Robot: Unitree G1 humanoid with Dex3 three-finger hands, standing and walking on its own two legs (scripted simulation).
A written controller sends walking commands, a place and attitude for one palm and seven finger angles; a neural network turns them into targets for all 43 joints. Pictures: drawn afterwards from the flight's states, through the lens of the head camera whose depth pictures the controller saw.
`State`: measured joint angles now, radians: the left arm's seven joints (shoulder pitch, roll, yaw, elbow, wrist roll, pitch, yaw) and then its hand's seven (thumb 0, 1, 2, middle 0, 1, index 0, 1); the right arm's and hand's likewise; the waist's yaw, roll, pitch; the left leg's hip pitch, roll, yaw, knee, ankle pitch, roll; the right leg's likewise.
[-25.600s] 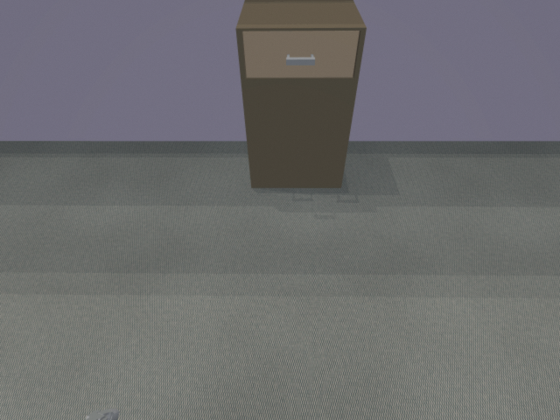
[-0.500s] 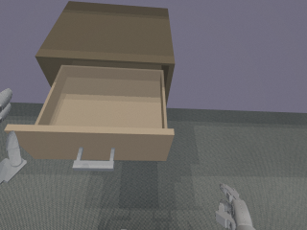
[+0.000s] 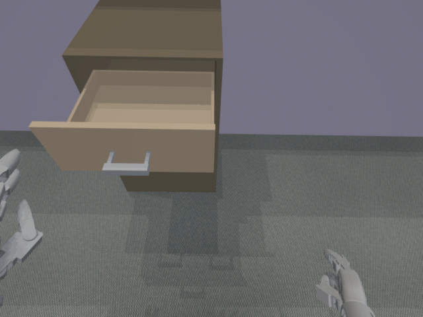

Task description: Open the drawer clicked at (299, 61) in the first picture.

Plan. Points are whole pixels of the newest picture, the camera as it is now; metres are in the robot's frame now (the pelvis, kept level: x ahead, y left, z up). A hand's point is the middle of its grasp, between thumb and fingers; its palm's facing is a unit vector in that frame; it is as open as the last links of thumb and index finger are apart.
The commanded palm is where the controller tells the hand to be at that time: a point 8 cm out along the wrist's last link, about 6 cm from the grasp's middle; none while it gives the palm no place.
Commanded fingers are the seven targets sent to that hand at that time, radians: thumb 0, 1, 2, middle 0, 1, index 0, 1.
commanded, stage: stop stepping back and stand still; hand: left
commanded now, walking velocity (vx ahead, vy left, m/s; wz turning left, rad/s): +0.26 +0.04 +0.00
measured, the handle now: (128, 162) +0.48 +0.23 -0.06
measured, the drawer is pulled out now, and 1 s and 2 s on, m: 0.30 0.30 0.30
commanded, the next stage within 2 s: let the arm hang, fingers relaxed in 0.96 s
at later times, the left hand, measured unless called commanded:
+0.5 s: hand out of the picture +0.05 +0.23 +0.14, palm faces +0.38 -0.84 -0.38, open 7.4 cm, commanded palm -0.02 +0.28 +0.18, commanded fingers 0.00 0.90 0.90 -0.20 -0.30 -0.20 -0.30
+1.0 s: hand out of the picture -0.01 +0.20 +0.15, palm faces +0.33 -0.84 -0.42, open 7.4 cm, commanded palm -0.06 +0.26 +0.18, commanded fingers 0.00 0.90 0.90 -0.20 -0.30 -0.20 -0.30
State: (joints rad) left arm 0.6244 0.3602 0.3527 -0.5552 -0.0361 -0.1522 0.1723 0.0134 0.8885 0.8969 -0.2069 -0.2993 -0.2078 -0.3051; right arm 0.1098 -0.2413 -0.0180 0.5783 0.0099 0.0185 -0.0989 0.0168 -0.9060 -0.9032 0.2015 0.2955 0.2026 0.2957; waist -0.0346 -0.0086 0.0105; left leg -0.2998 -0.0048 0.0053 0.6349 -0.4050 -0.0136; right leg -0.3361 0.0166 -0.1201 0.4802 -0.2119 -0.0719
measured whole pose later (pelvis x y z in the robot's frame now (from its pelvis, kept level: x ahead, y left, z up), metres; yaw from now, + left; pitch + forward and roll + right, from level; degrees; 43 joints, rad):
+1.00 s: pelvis -0.19 -0.02 -0.01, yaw +1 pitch -1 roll -1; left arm 0.70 0.35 0.33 -0.66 -0.02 -0.22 0.15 0.02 0.89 0.90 -0.21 -0.30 -0.21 -0.31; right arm 0.24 -0.22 -0.03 0.61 0.01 -0.07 -0.06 0.02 -0.90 -0.90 0.20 0.30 0.21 0.30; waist -0.02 -0.03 0.03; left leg -0.39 0.05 0.05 0.71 -0.32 0.03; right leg -0.19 -0.04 -0.10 0.55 -0.34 0.00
